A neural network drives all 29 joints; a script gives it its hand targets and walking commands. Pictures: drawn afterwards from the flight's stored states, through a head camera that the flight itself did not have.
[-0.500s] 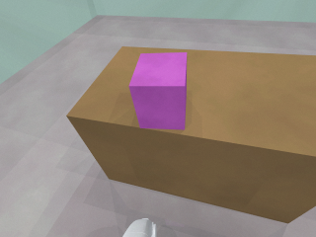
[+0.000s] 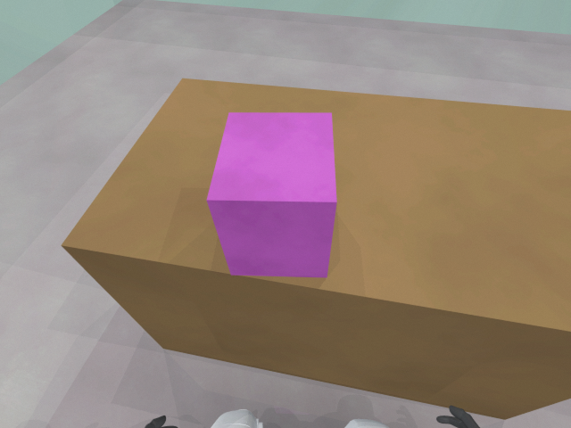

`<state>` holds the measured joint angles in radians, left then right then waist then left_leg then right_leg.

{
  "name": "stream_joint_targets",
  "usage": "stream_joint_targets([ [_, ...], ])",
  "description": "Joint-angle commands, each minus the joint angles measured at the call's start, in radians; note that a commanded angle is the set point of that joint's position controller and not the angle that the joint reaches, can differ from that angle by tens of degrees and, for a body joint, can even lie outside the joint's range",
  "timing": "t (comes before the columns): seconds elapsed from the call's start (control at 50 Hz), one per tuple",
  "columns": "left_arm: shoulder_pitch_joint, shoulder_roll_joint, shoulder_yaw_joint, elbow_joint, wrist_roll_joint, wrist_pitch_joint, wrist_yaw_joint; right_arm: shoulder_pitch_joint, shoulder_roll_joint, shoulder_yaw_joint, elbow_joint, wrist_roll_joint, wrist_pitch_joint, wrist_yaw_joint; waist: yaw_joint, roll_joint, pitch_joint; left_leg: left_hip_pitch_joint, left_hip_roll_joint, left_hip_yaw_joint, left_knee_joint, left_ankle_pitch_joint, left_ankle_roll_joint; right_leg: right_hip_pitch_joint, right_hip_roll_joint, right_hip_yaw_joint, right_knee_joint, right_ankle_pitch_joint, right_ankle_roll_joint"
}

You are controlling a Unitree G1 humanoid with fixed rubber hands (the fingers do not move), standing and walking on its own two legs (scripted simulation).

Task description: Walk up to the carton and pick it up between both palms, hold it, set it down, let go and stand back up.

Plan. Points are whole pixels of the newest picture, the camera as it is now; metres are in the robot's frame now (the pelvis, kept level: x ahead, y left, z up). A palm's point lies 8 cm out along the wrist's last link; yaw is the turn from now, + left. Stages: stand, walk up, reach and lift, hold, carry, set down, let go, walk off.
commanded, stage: walk up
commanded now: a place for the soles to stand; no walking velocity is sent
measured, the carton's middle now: (279, 197) +0.47 +0.05 +0.02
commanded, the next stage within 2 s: reach and lift in 1.82 s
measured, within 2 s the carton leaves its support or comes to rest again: neither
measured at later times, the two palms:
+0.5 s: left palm out of the picture +0.09 +0.24 -0.10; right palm out of the picture +0.06 -0.24 -0.10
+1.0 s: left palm out of the picture +0.06 +0.28 -0.11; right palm out of the picture +0.00 -0.20 -0.11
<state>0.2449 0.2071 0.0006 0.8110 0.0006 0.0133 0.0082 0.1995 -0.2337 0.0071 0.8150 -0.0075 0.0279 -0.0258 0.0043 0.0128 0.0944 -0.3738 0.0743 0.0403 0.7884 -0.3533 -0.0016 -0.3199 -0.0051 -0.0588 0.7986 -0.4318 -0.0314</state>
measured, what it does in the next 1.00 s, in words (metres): stands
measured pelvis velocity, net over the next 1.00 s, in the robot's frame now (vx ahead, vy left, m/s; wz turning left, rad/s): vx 0.00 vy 0.05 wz -0.08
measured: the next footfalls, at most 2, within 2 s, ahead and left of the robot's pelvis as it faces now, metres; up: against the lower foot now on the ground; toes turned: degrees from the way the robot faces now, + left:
none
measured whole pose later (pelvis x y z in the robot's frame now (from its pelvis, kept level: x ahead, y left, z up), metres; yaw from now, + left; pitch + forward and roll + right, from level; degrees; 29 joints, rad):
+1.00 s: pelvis +0.00 +0.05 +0.03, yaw -5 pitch -2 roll +1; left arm 0.26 0.23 -0.04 0.96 0.00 -0.02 0.02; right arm 0.25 -0.23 0.03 1.04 0.00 0.02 0.00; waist 0.00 -0.01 0.05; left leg -0.25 0.03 0.14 0.52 -0.24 0.03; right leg -0.25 -0.04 0.06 0.55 -0.27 0.04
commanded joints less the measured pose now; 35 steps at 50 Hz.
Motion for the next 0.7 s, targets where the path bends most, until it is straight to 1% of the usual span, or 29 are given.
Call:
stream_joint_targets([
  [0.0, -0.022, 0.155, 0.027, -0.071, 0.008, -0.003, 0.0, 0.049, -0.118, -0.022, -0.052, -0.007, -0.05, -0.008, -0.015, -0.072, -0.162, 0.155, 0.084, -0.065, -0.152, 0.541, 0.088, 0.015, -0.098, 0.112, -0.136, 0.535, -0.052],
  [0.02, 0.007, 0.149, 0.03, -0.067, 0.013, -0.002, -0.001, 0.042, -0.159, -0.037, -0.053, -0.008, -0.051, -0.003, 0.0, -0.042, -0.203, 0.15, 0.118, -0.104, -0.154, 0.638, 0.113, 0.069, -0.073, 0.103, -0.092, 0.515, -0.023],
  [0.04, 0.023, 0.146, 0.033, -0.063, 0.012, -0.001, -0.001, 0.017, -0.17, -0.046, -0.058, -0.008, -0.046, 0.0, 0.013, 0.01, -0.217, 0.147, 0.126, -0.112, -0.157, 0.643, 0.121, 0.074, -0.073, 0.112, -0.082, 0.492, -0.013],
  [0.06, 0.004, 0.146, 0.035, -0.054, 0.016, 0.003, -0.002, 0.009, -0.169, -0.048, -0.064, -0.006, -0.042, 0.001, 0.002, 0.019, -0.195, 0.107, 0.135, -0.115, -0.176, 0.589, 0.119, 0.104, -0.073, 0.117, -0.096, 0.476, -0.014],
  [0.08, 0.006, 0.15, 0.036, -0.051, 0.01, 0.004, -0.003, -0.011, -0.152, -0.043, -0.07, -0.005, -0.034, 0.001, 0.016, 0.011, -0.195, 0.087, 0.114, -0.097, -0.154, 0.54, 0.105, 0.12, -0.092, 0.137, -0.139, 0.514, -0.009],
  [0.1, -0.001, 0.171, 0.044, -0.048, 0.002, 0.003, -0.003, -0.021, -0.126, -0.038, -0.072, -0.004, -0.028, -0.001, 0.015, -0.049, -0.207, 0.101, 0.076, -0.05, -0.122, 0.466, 0.083, 0.1, -0.109, 0.154, -0.187, 0.535, -0.02],
  [0.12, -0.036, 0.182, 0.05, -0.052, -0.002, 0.006, -0.004, -0.017, -0.096, -0.024, -0.076, -0.007, -0.024, -0.002, 0.004, -0.058, -0.185, 0.099, 0.037, -0.013, -0.109, 0.373, 0.055, 0.074, -0.132, 0.169, -0.24, 0.506, -0.047],
  [0.14, -0.069, 0.178, 0.047, -0.06, -0.004, 0.008, -0.005, -0.014, -0.086, -0.019, -0.076, -0.001, -0.024, -0.002, -0.004, -0.076, -0.156, 0.104, 0.024, 0.0, -0.118, 0.312, 0.043, 0.035, -0.139, 0.169, -0.268, 0.466, -0.066],
  [0.16, -0.095, 0.171, 0.038, -0.063, -0.006, 0.01, -0.007, -0.011, -0.091, -0.018, -0.07, 0.004, -0.025, -0.005, -0.006, -0.069, -0.145, 0.129, 0.006, 0.001, -0.121, 0.284, 0.038, -0.004, -0.15, 0.172, -0.288, 0.423, -0.079],
  [0.2, -0.095, 0.17, 0.031, -0.052, -0.009, 0.008, -0.008, -0.021, -0.108, -0.018, -0.058, -0.001, -0.026, -0.005, 0.003, -0.031, -0.113, 0.132, 0.016, -0.001, -0.159, 0.287, 0.04, -0.018, -0.149, 0.182, -0.316, 0.391, -0.066],
  [0.22, -0.1, 0.174, 0.032, -0.051, -0.004, 0.009, -0.007, -0.004, -0.118, -0.021, -0.048, -0.002, -0.031, -0.003, -0.004, -0.034, -0.114, 0.122, 0.031, 0.0, -0.175, 0.3, 0.042, 0.016, -0.135, 0.163, -0.311, 0.396, -0.059],
  [0.24, -0.103, 0.19, 0.03, -0.042, -0.003, 0.007, -0.01, 0.0, -0.107, -0.02, -0.047, -0.003, -0.034, 0.0, 0.0, -0.069, -0.118, 0.131, 0.034, -0.012, -0.183, 0.319, 0.04, 0.015, -0.13, 0.154, -0.304, 0.397, -0.057],
  [0.26, -0.096, 0.176, 0.026, -0.035, 0.001, 0.006, -0.01, 0.009, -0.116, -0.018, -0.04, -0.003, -0.038, 0.002, -0.003, -0.042, -0.155, 0.15, 0.042, -0.016, -0.198, 0.347, 0.049, 0.046, -0.117, 0.144, -0.294, 0.4, -0.054],
  [0.3, -0.106, 0.162, 0.023, -0.022, 0.004, 0.01, -0.015, 0.022, -0.131, -0.024, -0.026, -0.001, -0.046, 0.001, -0.007, -0.047, -0.168, 0.138, 0.075, -0.049, -0.242, 0.388, 0.065, 0.08, -0.092, 0.114, -0.258, 0.357, -0.043],
  [0.32, -0.088, 0.153, 0.021, -0.019, 0.005, 0.009, -0.015, 0.012, -0.146, -0.024, -0.027, -0.002, -0.045, 0.003, 0.001, -0.002, -0.168, 0.125, 0.081, -0.062, -0.25, 0.383, 0.074, 0.095, -0.087, 0.117, -0.264, 0.351, -0.037],
  [0.36, -0.085, 0.162, 0.016, -0.009, -0.001, 0.01, -0.018, 0.006, -0.147, -0.026, -0.027, 0.002, -0.042, 0.003, 0.005, -0.019, -0.16, 0.142, 0.086, -0.072, -0.268, 0.33, 0.075, 0.067, -0.086, 0.128, -0.273, 0.286, -0.033],
  [0.38, -0.078, 0.151, 0.016, -0.005, 0.002, 0.009, -0.017, -0.002, -0.154, -0.03, -0.027, -0.005, -0.04, 0.005, 0.004, 0.02, -0.148, 0.126, 0.092, -0.077, -0.279, 0.31, 0.078, 0.07, -0.08, 0.131, -0.28, 0.29, -0.03],
  [0.4, -0.081, 0.161, 0.017, -0.003, 0.001, 0.007, -0.016, 0.004, -0.142, -0.024, -0.022, 0.001, -0.037, 0.004, 0.002, -0.003, -0.143, 0.116, 0.079, -0.073, -0.279, 0.292, 0.07, 0.076, -0.088, 0.134, -0.287, 0.283, -0.033],
  [0.42, -0.09, 0.16, 0.019, 0.004, 0.001, 0.006, -0.015, 0.007, -0.137, -0.022, -0.018, 0.002, -0.038, 0.005, -0.004, 0.015, -0.109, 0.095, 0.075, -0.067, -0.295, 0.252, 0.067, 0.06, -0.09, 0.143, -0.306, 0.253, -0.038],
  [0.44, -0.073, 0.159, 0.011, 0.01, -0.002, 0.005, -0.015, 0.0, -0.132, -0.02, -0.014, 0.001, -0.036, 0.006, 0.002, 0.003, -0.1, 0.113, 0.067, -0.064, -0.292, 0.188, 0.067, 0.026, -0.098, 0.161, -0.336, 0.201, -0.036],
  [0.5, -0.072, 0.17, 0.013, 0.03, -0.005, 0.003, -0.014, 0.019, -0.121, -0.013, 0.008, 0.001, -0.036, 0.01, -0.016, -0.019, -0.095, 0.138, 0.047, -0.054, -0.31, 0.082, 0.055, -0.015, -0.106, 0.178, -0.392, 0.096, -0.037],
  [0.52, -0.078, 0.177, 0.014, 0.036, -0.003, 0.003, -0.014, 0.025, -0.123, -0.012, 0.009, 0.001, -0.038, 0.009, -0.022, -0.021, -0.079, 0.145, 0.05, -0.063, -0.324, 0.07, 0.054, -0.036, -0.102, 0.166, -0.396, 0.069, -0.034],
  [0.54, -0.073, 0.174, 0.013, 0.046, -0.004, 0.001, -0.014, 0.031, -0.133, -0.016, 0.021, 0.0, -0.041, 0.008, -0.023, 0.01, -0.063, 0.118, 0.058, -0.074, -0.339, 0.085, 0.056, -0.013, -0.092, 0.162, -0.399, 0.08, -0.034],
  [0.56, -0.05, 0.179, 0.012, 0.056, -0.007, -0.001, -0.014, 0.03, -0.14, -0.014, 0.025, 0.0, -0.042, 0.008, -0.011, -0.011, -0.05, 0.114, 0.051, -0.076, -0.34, 0.056, 0.056, -0.035, -0.089, 0.162, -0.407, 0.056, -0.028],
  [0.58, -0.016, 0.151, 0.008, 0.038, -0.005, -0.022, -0.009, 0.044, -0.145, -0.015, 0.059, -0.003, -0.027, 0.019, 0.003, -0.007, -0.06, 0.14, 0.014, -0.034, -0.292, -0.027, 0.037, -0.053, -0.145, 0.255, -0.486, -0.051, -0.043],
  [0.6, -0.027, 0.179, 0.012, 0.044, -0.004, -0.03, -0.005, 0.064, -0.123, -0.009, 0.069, -0.007, -0.019, 0.024, -0.016, -0.052, -0.028, 0.127, 0.008, -0.024, -0.277, -0.015, 0.024, -0.072, -0.178, 0.296, -0.523, -0.111, -0.058],
  [0.62, -0.03, 0.182, 0.013, 0.043, -0.004, -0.033, 0.001, 0.081, -0.124, -0.006, 0.084, -0.009, -0.019, 0.028, -0.025, -0.05, -0.022, 0.131, 0.003, -0.023, -0.283, -0.011, 0.024, -0.073, -0.193, 0.313, -0.542, -0.116, -0.069],
  [0.66, -0.037, 0.178, 0.016, 0.049, 0.001, -0.037, 0.003, 0.092, -0.121, -0.003, 0.105, -0.012, -0.026, 0.029, -0.029, -0.08, -0.019, 0.167, 0.02, -0.032, -0.323, 0.033, 0.028, -0.083, -0.181, 0.28, -0.53, -0.071, -0.059],
  [0.68, -0.026, 0.169, 0.014, 0.042, -0.001, -0.039, 0.003, 0.084, -0.128, -0.001, 0.116, -0.011, -0.031, 0.028, -0.019, -0.051, -0.013, 0.179, 0.028, -0.032, -0.34, 0.054, 0.033, -0.077, -0.161, 0.257, -0.516, -0.024, -0.048],
])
